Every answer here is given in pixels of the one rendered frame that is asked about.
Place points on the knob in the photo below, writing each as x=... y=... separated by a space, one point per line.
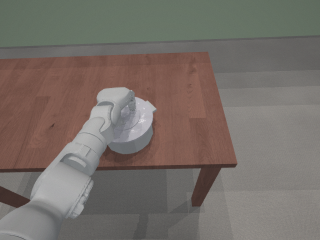
x=125 y=113

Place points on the pot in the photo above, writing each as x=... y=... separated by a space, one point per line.
x=137 y=145

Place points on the robot left upper arm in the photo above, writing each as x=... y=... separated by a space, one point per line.
x=62 y=194

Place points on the table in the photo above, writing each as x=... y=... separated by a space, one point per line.
x=45 y=101

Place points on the robot left hand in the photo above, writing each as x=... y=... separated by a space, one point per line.
x=122 y=96

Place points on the left robot forearm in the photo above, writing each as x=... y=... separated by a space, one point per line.
x=84 y=152

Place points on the lid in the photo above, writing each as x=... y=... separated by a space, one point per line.
x=137 y=125

